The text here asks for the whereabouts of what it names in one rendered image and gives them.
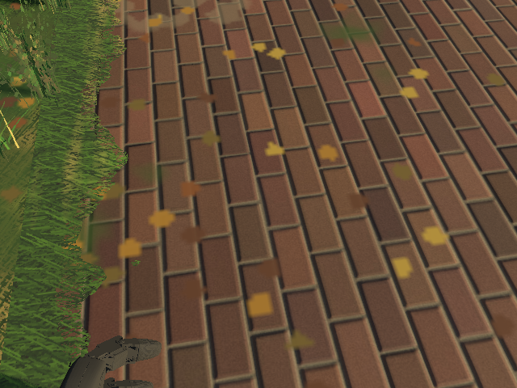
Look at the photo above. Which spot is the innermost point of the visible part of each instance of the robot left hand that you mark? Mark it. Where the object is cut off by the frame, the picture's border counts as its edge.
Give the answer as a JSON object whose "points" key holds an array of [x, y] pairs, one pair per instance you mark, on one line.
{"points": [[89, 371]]}

